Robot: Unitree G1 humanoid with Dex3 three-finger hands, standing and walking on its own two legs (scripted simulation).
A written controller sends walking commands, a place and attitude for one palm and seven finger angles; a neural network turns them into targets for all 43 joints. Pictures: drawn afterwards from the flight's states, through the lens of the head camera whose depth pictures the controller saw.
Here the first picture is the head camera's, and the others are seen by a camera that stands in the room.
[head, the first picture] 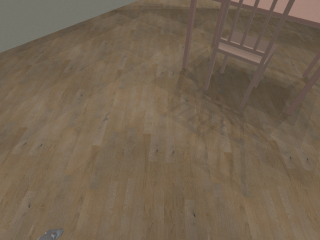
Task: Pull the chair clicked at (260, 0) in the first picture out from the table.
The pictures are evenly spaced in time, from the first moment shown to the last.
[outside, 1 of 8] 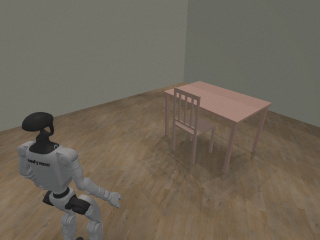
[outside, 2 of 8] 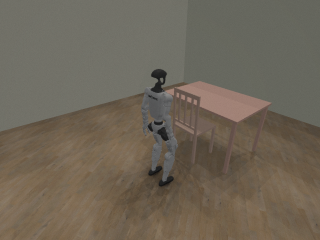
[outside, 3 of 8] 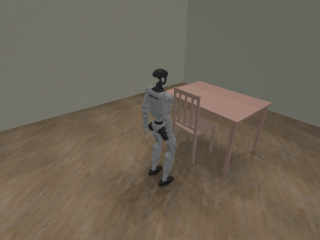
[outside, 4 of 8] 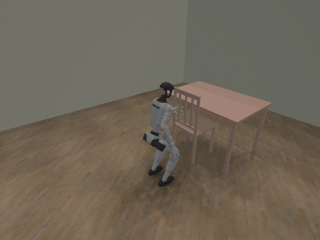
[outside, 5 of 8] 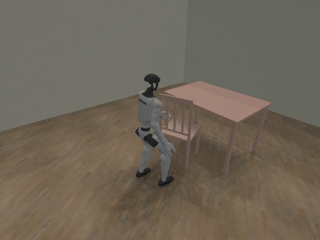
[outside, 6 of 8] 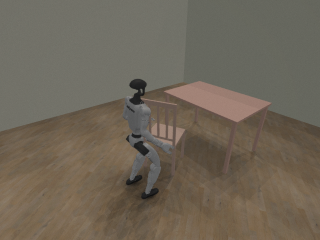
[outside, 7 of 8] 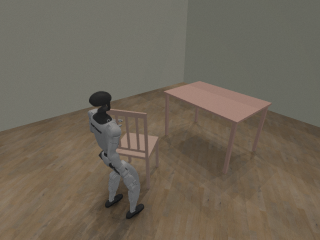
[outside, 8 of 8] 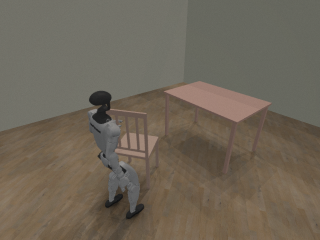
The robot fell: no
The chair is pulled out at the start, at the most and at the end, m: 0.00 0.85 0.85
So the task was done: yes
